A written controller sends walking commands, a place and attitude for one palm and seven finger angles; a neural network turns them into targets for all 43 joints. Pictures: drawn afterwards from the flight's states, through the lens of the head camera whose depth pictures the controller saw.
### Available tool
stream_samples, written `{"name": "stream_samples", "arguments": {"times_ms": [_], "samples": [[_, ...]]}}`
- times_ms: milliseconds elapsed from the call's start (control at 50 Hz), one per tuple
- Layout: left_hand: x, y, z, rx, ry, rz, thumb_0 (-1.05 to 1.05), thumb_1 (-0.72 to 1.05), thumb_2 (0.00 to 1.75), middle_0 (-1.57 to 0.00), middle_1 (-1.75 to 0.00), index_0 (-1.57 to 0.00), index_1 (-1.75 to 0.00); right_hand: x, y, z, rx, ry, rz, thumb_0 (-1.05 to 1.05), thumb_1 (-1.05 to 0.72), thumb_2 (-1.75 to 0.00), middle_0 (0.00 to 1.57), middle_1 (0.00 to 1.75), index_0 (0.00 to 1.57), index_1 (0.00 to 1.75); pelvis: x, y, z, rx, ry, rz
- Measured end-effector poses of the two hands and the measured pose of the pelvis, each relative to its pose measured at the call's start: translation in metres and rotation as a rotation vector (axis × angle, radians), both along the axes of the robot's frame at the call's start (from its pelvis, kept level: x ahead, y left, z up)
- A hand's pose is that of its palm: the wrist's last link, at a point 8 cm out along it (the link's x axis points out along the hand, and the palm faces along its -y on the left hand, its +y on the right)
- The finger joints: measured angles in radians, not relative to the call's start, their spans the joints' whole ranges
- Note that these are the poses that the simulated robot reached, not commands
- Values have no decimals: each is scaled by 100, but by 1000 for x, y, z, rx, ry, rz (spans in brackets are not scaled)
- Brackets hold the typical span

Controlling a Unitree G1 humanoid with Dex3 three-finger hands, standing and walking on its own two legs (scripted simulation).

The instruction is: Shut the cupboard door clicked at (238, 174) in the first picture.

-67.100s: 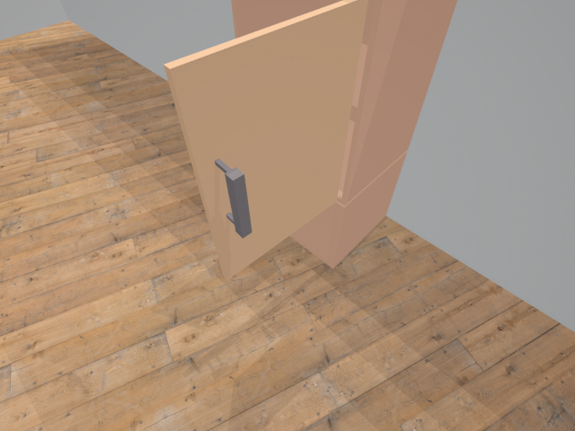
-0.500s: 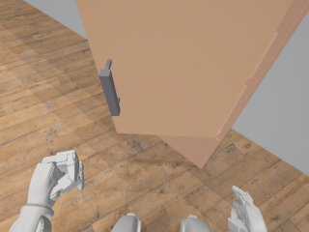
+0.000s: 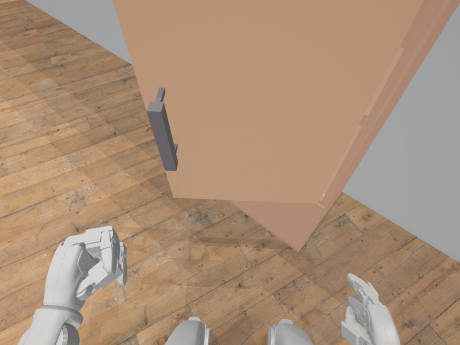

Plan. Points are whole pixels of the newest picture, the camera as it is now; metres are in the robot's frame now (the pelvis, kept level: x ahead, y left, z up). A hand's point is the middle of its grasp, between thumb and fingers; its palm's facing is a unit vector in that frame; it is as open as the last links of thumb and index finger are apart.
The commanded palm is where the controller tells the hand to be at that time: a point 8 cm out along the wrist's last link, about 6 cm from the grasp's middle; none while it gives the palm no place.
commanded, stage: bring the fist close to the handle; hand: left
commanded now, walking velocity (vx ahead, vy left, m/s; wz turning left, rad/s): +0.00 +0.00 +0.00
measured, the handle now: (166, 131) +0.50 +0.17 +0.06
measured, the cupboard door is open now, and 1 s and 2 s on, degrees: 38 38 32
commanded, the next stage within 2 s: push the door shut along its arc in 1.36 s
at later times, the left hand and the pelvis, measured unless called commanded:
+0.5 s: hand (154, 210) +0.32 +0.15 +0.06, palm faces -0.02 -1.00 -0.01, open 3.1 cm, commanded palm +0.30 +0.21 +0.06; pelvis +0.00 +0.01 +0.01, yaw +0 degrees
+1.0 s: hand (178, 168) +0.40 +0.13 +0.06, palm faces +0.00 -1.00 -0.02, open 3.1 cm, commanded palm +0.38 +0.18 +0.06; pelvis +0.00 +0.00 +0.01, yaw -1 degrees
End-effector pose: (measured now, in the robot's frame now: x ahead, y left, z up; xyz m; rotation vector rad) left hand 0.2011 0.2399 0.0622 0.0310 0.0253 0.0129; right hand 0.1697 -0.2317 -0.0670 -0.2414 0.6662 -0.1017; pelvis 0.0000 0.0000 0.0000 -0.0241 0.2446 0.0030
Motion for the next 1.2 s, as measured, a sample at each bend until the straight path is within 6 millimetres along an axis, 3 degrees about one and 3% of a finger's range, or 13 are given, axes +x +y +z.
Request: {"name": "stream_samples", "arguments": {"times_ms": [100,320,520,820,1000,1080,1200], "samples": [[10,-2,-2,-6,-20,-7,2,90,90,-130,-150,-130,-150,0,5,-4,-3,-1,22,2,-91,-89,20,30,20,30,-3,2,-2,-5,3,8],[69,-22,-2,-20,-20,-51,2,90,90,-130,-150,-130,-150,-15,7,-9,6,52,-5,2,-91,-89,20,30,20,30,-5,6,1,1,9,-1],[98,-34,-1,-18,-21,-33,2,90,90,-130,-150,-130,-150,-33,-3,-12,5,144,-34,2,-91,-89,20,30,20,30,1,6,8,12,13,-11],[147,-48,0,-12,-33,-20,2,90,90,-130,-150,-130,-150,-44,-15,-21,5,218,-68,1,-91,-89,20,30,20,30,1,0,9,21,27,-15],[181,-56,3,-16,-37,-14,2,90,90,-130,-150,-130,-150,-65,-22,-29,9,286,-101,1,-91,-89,20,30,20,30,-1,-4,8,25,49,-19],[187,-60,3,-19,-37,-11,2,90,90,-130,-150,-130,-150,-79,-25,-30,16,321,-125,1,-91,-89,20,30,20,30,0,-4,9,30,55,-30],[178,-57,-1,-14,-24,4,2,90,90,-130,-150,-130,-150,-95,-28,-29,23,362,-149,1,-91,-89,20,30,20,30,1,-5,13,35,48,-38]]}}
